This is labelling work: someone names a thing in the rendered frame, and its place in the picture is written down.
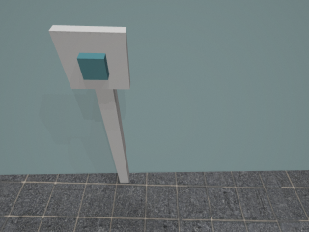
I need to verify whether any panel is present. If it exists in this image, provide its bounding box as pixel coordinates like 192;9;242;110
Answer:
49;25;130;183

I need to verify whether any button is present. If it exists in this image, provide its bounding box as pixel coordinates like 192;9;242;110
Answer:
77;52;109;80

